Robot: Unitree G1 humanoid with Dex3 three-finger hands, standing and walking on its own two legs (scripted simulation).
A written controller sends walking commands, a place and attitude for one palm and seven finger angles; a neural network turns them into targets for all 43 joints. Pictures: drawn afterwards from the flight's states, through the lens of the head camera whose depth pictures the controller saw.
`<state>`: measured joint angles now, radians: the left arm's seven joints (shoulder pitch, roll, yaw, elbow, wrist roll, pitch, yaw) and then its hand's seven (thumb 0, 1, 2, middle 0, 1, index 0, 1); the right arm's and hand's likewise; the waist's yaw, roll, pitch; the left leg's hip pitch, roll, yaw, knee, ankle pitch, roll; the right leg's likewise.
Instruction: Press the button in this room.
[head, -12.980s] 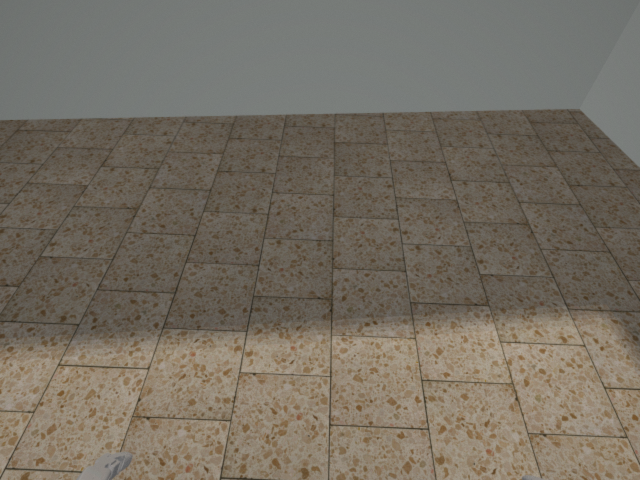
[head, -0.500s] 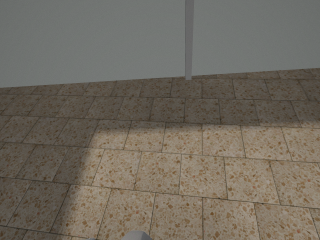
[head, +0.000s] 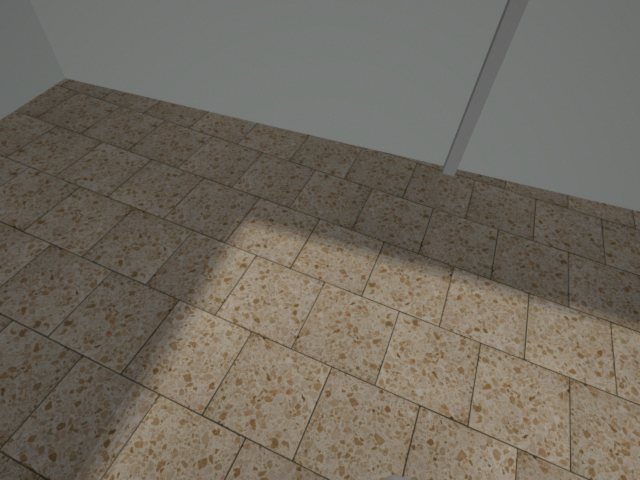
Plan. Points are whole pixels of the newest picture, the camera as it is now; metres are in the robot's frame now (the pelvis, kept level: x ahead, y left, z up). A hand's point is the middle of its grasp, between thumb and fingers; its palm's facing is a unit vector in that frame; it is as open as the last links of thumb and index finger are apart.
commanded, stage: turn or walk to find it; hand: left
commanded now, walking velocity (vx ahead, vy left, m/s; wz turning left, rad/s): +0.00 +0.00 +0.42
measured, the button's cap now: out of the picture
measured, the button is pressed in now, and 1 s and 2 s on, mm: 0 0 0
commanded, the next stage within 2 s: none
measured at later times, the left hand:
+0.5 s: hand out of the picture +0.02 +0.15 -0.14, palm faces +0.21 -0.93 -0.29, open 7.3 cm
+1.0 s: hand out of the picture -0.10 +0.20 -0.17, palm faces +0.45 -0.86 -0.25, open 7.3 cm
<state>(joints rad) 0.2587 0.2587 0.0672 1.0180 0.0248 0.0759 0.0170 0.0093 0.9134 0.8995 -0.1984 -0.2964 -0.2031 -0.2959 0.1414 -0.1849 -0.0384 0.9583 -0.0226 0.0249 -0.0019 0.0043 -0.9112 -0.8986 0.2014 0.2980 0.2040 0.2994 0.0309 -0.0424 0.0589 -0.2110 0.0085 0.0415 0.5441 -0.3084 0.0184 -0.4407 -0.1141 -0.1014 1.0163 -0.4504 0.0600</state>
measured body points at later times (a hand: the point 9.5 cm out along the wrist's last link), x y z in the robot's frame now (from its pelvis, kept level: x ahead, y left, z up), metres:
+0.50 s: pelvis -0.02 -0.05 +0.01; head +0.01 -0.09 +0.45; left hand +0.01 +0.20 -0.11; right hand +0.06 -0.30 -0.17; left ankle -0.08 +0.10 -0.64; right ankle -0.01 -0.14 -0.73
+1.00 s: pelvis -0.06 -0.02 +0.00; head -0.04 +0.01 +0.45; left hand -0.13 +0.24 -0.15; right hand +0.13 -0.20 -0.13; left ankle -0.10 +0.08 -0.73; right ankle -0.02 -0.16 -0.66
